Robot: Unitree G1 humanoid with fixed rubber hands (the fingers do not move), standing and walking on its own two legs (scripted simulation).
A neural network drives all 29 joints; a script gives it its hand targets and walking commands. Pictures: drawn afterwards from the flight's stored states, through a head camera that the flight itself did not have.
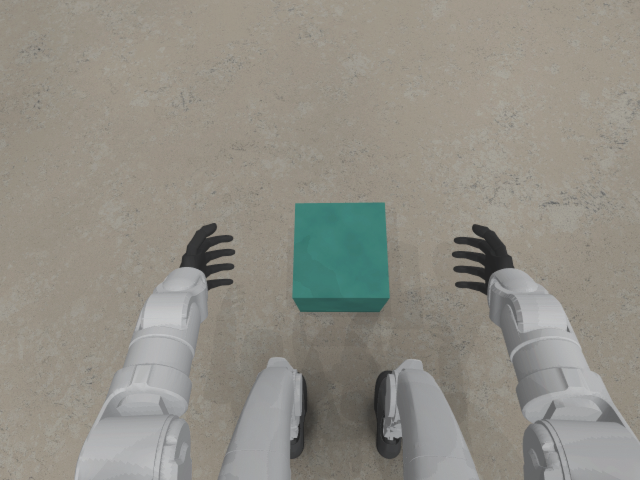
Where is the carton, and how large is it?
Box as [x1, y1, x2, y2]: [292, 202, 389, 311]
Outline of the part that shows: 384,202 295,203 292,297 300,311 380,310 389,297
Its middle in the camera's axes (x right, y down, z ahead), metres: +0.06 +0.06 +1.03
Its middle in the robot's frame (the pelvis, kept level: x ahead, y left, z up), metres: +0.51 +0.01 -0.58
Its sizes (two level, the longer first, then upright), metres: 0.237 0.222 0.219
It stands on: the floor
